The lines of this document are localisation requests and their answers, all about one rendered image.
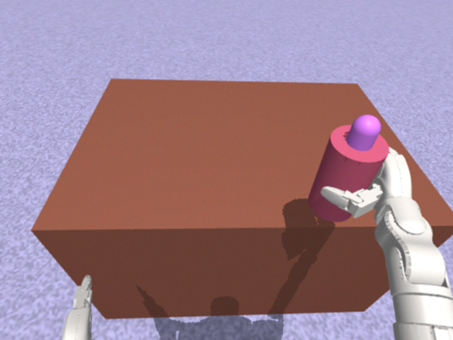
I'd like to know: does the right robot arm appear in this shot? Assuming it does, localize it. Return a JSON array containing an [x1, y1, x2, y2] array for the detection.
[[374, 197, 453, 340]]

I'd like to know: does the bottle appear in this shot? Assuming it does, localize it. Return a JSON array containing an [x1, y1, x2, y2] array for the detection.
[[309, 115, 389, 222]]

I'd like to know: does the left robot hand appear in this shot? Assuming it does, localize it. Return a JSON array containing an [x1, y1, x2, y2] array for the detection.
[[62, 275, 95, 340]]

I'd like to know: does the right robot hand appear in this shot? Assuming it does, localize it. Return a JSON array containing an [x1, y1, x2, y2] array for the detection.
[[321, 148, 412, 218]]

